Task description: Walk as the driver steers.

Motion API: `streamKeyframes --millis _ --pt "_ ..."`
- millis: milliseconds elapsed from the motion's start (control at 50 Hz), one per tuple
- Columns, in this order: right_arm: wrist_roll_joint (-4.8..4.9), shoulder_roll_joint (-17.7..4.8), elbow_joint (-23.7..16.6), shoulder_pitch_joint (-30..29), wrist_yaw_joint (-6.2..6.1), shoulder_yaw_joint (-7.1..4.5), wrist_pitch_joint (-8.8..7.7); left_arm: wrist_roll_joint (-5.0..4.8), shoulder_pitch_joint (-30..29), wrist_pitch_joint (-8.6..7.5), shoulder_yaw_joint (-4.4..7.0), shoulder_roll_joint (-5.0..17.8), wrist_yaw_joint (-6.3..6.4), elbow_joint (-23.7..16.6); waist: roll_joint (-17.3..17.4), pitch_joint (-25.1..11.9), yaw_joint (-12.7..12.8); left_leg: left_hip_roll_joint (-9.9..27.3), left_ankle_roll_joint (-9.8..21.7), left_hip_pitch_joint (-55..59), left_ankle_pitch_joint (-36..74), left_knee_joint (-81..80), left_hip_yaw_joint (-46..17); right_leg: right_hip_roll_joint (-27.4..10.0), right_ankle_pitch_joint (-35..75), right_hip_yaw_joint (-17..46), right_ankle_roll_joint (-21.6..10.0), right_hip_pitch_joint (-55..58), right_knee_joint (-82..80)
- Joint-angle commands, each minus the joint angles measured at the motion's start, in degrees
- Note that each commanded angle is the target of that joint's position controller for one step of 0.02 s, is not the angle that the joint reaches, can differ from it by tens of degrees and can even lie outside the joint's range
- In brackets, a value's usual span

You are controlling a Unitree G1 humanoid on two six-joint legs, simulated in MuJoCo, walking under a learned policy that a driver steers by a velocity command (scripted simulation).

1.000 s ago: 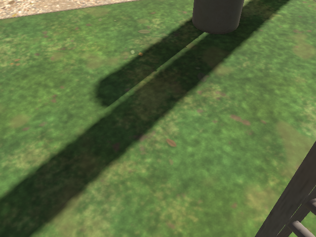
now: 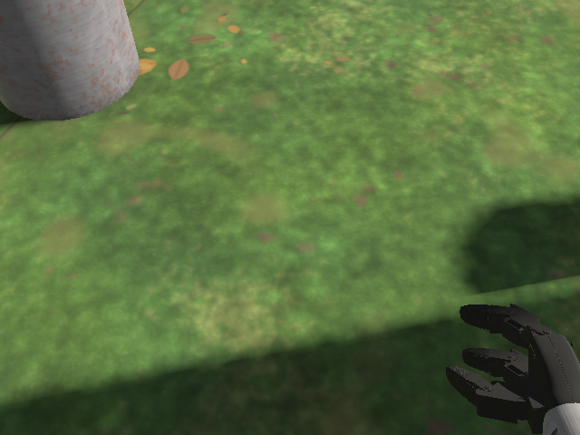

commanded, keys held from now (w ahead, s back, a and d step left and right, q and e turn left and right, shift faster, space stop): e+shift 0.94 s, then shift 0.06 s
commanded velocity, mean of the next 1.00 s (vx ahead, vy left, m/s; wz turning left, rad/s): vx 0.05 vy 0.00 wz -0.90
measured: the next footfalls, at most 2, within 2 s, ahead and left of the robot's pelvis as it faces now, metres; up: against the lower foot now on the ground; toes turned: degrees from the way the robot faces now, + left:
left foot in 0.02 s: +0.19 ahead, +0.11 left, +0.00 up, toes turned -9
right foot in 0.40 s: +0.10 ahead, -0.16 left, +0.00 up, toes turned -23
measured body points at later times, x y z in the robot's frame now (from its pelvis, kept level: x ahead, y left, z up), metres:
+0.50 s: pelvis +0.07 -0.05 +0.00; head +0.09 -0.10 +0.45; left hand +0.33 +0.15 -0.07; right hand +0.10 -0.38 -0.11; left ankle +0.14 +0.11 -0.67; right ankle +0.06 -0.14 -0.73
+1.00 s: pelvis +0.12 -0.04 +0.01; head +0.17 -0.07 +0.46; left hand +0.46 +0.00 -0.08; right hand +0.01 -0.36 -0.07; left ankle +0.23 +0.01 -0.73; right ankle +0.03 -0.12 -0.68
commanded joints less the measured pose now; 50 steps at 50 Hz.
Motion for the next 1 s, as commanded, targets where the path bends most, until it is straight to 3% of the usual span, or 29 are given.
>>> streamKeyframes --millis 20,40,60,80,100,120,160,240,300,360,400,420,440,460,480,500,520,580,660,700,780,820,860,900,920,940,960,980,1000 --pt "-1.78 -8.88 0.69 18.97 -0.86 -3.30 -0.50 0.58 -9.01 0.05 1.78 5.89 0.21 -9.83 1.00 -16.01 -13.63 10.60 6.68 38.27 27.71 -1.98 -4.64 -3.93 18.43 8.43 1.06 -17.06 19.80" --pt "-2.37 -9.97 0.07 20.80 -0.40 -2.96 0.02 1.24 2.06 -0.23 0.05 1.48 -0.30 -10.50 13.22 -25.83 -10.07 28.39 16.78 51.49 50.18 3.67 -18.85 2.17 -23.59 4.80 2.55 -27.96 37.13" --pt "-1.21 -8.75 -0.45 18.83 0.48 -3.23 0.68 1.17 5.21 0.46 0.33 7.62 -0.97 -11.00 12.71 -31.45 -8.60 33.02 19.83 48.55 35.61 0.32 -24.66 -3.76 -21.83 2.19 3.55 -29.23 46.45" --pt "-0.71 -5.47 -1.56 15.33 0.31 -2.67 1.28 1.11 0.24 2.00 1.39 10.38 -0.80 -11.91 7.80 -24.26 -8.79 26.99 18.13 42.49 21.17 -2.70 -19.29 -6.97 -15.82 -0.92 5.03 -32.07 49.09" --pt "-0.20 -3.98 -1.23 11.42 0.15 -2.20 2.18 0.69 -3.33 3.33 1.97 10.85 -0.42 -13.19 5.37 -17.06 -7.13 22.75 15.52 34.95 9.92 -5.27 -13.40 -8.65 -11.67 -2.99 6.55 -33.08 47.84" --pt "-0.84 -3.91 -1.29 8.91 0.02 -2.26 2.86 0.84 -5.01 4.65 2.53 11.24 0.15 -13.75 5.04 -11.89 -6.03 20.74 14.18 27.32 4.44 -7.65 -10.18 -9.55 -9.54 -3.87 7.50 -31.77 47.26" --pt "-1.97 -6.08 -0.63 6.36 -0.20 -3.22 3.46 0.26 -7.34 5.57 1.92 7.62 0.14 -15.86 5.25 -6.62 -4.44 17.41 12.97 16.62 3.07 -10.91 -3.82 -9.74 -5.23 -5.80 7.25 -26.33 42.60" --pt "-1.19 -9.43 0.56 5.67 -0.96 -4.75 2.84 1.26 -12.02 5.61 1.31 7.57 -0.79 -19.15 4.67 -9.12 -4.11 18.92 13.46 14.77 6.68 -11.76 4.07 -11.73 2.20 -7.58 6.57 -19.46 29.27" --pt "-0.30 -11.21 1.30 6.13 -1.22 -5.53 3.21 1.01 -14.68 5.40 1.61 9.10 -1.61 -20.87 7.74 -10.25 -4.04 19.40 11.12 14.99 -0.19 -11.59 6.96 -11.48 5.64 -9.23 4.62 -13.93 21.10" --pt "0.97 -12.57 2.33 7.46 -1.26 -6.16 3.73 1.40 -15.92 5.72 2.27 10.92 -2.64 -21.86 6.74 -10.23 -3.52 20.86 7.79 17.57 -6.02 -8.48 9.46 -10.51 5.88 -11.01 1.77 -9.30 11.71" --pt "0.41 -11.11 3.24 9.97 -1.12 -6.19 4.01 2.37 -12.35 5.80 3.58 12.72 -2.75 -20.14 0.74 -8.69 -3.08 17.17 2.52 12.40 -13.86 1.72 14.18 -7.67 9.76 -11.77 -1.25 -1.38 3.40" --pt "-0.66 -8.24 2.99 12.08 -0.88 -5.50 4.52 2.55 -10.14 5.75 5.18 18.83 -2.06 -20.46 -14.22 -4.72 -3.89 10.58 -2.57 0.11 -25.22 19.35 20.25 -16.94 25.28 4.42 -5.86 3.99 -5.32" --pt "-2.04 -7.70 -1.38 8.49 -0.98 -5.08 4.27 3.83 -11.62 4.77 6.20 26.40 -1.99 -22.90 -25.50 -5.51 -5.09 2.17 -4.55 -15.24 -38.39 34.11 13.11 -27.25 31.51 25.76 -16.29 6.87 -9.55" --pt "-1.52 -10.47 -1.58 4.89 -1.18 -5.65 3.77 5.02 -11.97 3.50 5.87 24.32 -2.42 -24.08 -17.02 -9.00 -1.93 2.15 -2.63 -16.80 -36.71 41.55 5.23 -27.27 26.10 25.07 -17.53 7.03 -11.42" --pt "-0.51 -11.06 -1.24 5.33 -1.54 -5.94 3.65 4.34 -14.18 2.48 5.14 22.32 -2.28 -24.19 -13.54 -8.28 -3.95 2.62 -0.74 -16.76 -30.92 41.37 2.79 -23.98 23.47 21.33 -14.11 6.22 -10.84" --pt "-0.74 -11.47 0.48 7.69 -2.20 -6.22 3.72 2.58 -17.38 2.58 4.56 19.94 -1.77 -24.67 -8.95 -8.05 -5.89 3.70 -0.31 -16.10 -26.00 39.55 2.08 -21.33 21.11 17.69 -10.49 5.51 -9.69" --pt "-1.36 -11.88 1.00 8.46 -2.36 -6.25 3.87 1.25 -19.28 3.30 4.03 18.49 -1.22 -25.05 -8.29 -8.15 -6.81 3.82 -0.57 -14.74 -23.05 38.11 1.56 -20.60 22.32 16.47 -9.21 4.51 -8.96" --pt "-0.68 -9.97 2.19 9.17 -1.18 -5.67 3.29 1.42 -19.51 4.59 3.43 17.35 0.50 -25.93 -7.18 -10.36 -7.53 1.07 -1.76 -9.06 -17.74 34.75 1.45 -17.05 23.80 14.56 -8.21 3.21 -8.10" --pt "-0.70 -8.84 1.71 6.85 -0.93 -4.88 2.76 1.05 -17.97 5.00 3.57 17.48 0.97 -25.84 -8.30 -9.03 -6.55 -1.19 -2.97 -7.93 -17.03 23.87 -0.03 -15.17 22.07 18.11 -8.21 4.41 -7.30" --pt "-0.01 -9.38 2.36 6.71 -0.41 -4.93 2.73 1.11 -17.88 5.30 3.84 17.61 1.45 -26.32 -9.66 -9.13 -6.17 -1.93 -3.47 -5.13 -16.80 19.43 -1.05 -14.82 21.08 20.42 -7.61 4.28 -6.84" --pt "0.25 -10.99 2.76 6.65 0.11 -5.45 2.02 1.48 -18.79 5.60 4.28 18.19 1.18 -27.81 -12.23 -8.49 -5.60 -2.41 -3.20 -0.22 -17.91 13.48 -1.96 -13.80 21.33 25.17 -7.42 3.22 -5.80" --pt "0.01 -10.26 2.29 6.19 0.54 -5.19 1.89 1.28 -18.07 5.69 3.93 17.20 0.73 -27.58 -11.78 -8.64 -4.87 -3.04 -2.54 3.47 -19.18 9.10 -1.20 -12.47 26.64 26.09 -6.95 3.12 -3.97" --pt "0.29 -11.27 2.77 8.68 0.64 -5.71 2.00 1.06 -19.04 5.56 4.02 17.59 0.35 -28.16 -12.34 -8.76 -6.11 -3.02 -1.75 9.92 -17.88 2.97 -0.76 -10.99 26.90 28.05 -5.67 1.04 -3.36" --pt "0.17 -12.69 3.86 13.25 0.96 -6.63 1.87 0.27 -21.21 5.82 3.60 16.29 0.14 -28.93 -8.63 -9.42 -8.63 2.11 0.10 22.42 -7.07 -9.09 -1.11 -6.66 13.08 26.20 -2.79 -5.39 0.89" --pt "-0.68 -15.66 2.83 11.80 0.69 -7.04 2.50 1.08 -15.03 6.03 2.47 12.28 -0.30 -27.94 3.72 -12.32 -4.83 14.37 5.21 31.55 1.61 -7.97 -10.37 0.05 -10.24 17.27 -0.11 -12.82 12.77" --pt "-2.72 -17.46 2.79 11.97 0.69 -7.26 3.09 0.55 -13.79 5.33 3.14 14.74 -0.74 -29.80 15.35 -10.79 -3.41 23.83 13.83 29.19 9.98 -9.91 -22.09 4.09 -18.45 7.88 2.92 -21.76 25.03" --pt "-2.35 -14.41 1.31 10.44 0.62 -6.53 2.96 1.34 -14.13 4.73 4.57 20.21 -1.10 -28.40 11.16 -8.80 -4.09 25.42 16.78 25.68 8.93 -10.24 -21.76 -1.02 -14.56 6.15 5.32 -23.43 34.30" --pt "-1.77 -11.72 0.58 8.30 0.28 -5.66 3.12 1.33 -14.52 4.91 5.04 21.27 -1.07 -27.02 7.08 -6.77 -4.19 21.31 15.18 23.77 5.64 -9.03 -15.15 -2.47 -10.26 4.69 5.99 -23.32 37.60" --pt "-1.25 -10.64 0.18 7.85 -0.04 -5.09 3.49 1.67 -14.28 5.49 4.65 19.56 -0.77 -25.78 4.34 -5.79 -4.35 17.86 13.24 23.14 2.45 -8.27 -10.80 -2.87 -7.31 3.63 6.54 -23.56 40.56"
Keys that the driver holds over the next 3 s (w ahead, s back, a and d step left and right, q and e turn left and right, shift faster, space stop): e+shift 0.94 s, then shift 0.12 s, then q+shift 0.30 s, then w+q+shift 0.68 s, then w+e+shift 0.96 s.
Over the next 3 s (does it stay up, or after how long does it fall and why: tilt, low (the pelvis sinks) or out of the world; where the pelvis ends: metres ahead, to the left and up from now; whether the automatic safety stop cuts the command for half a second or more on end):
stays up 1.32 -0.39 -0.02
